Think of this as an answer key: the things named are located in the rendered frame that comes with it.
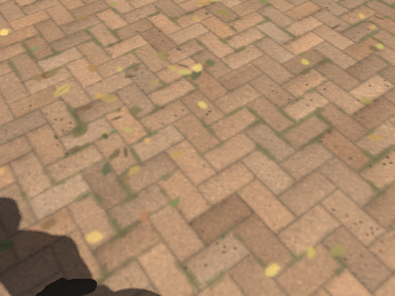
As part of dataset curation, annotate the left robot hand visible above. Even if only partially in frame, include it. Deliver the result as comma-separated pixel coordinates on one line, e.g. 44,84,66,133
35,277,97,296

